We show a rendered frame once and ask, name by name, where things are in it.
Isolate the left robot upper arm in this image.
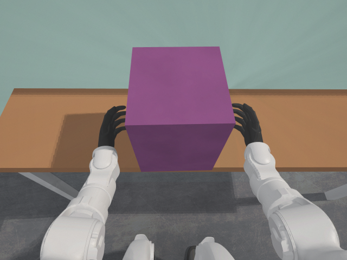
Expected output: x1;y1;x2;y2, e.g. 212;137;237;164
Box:
41;216;105;260

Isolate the robot thigh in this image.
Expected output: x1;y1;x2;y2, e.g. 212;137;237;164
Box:
123;239;154;260
195;242;235;260

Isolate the robot left forearm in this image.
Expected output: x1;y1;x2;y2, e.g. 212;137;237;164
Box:
40;146;120;260

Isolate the right robot thigh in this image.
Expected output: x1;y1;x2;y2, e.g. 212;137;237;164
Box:
195;242;235;260

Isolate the left robot thigh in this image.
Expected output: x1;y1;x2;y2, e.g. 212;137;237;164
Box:
123;239;154;260

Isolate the carton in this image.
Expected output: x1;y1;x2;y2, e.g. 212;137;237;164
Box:
125;47;236;172

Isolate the robot left hand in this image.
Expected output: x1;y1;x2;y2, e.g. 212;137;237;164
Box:
98;106;126;147

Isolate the table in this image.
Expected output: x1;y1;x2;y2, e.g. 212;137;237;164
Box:
0;88;347;200

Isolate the right robot upper arm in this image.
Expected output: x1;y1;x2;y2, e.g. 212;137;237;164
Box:
268;204;347;260

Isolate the robot right hand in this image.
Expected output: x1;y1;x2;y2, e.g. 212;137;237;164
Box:
232;103;263;146

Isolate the robot right forearm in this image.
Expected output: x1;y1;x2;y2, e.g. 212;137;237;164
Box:
243;142;340;246

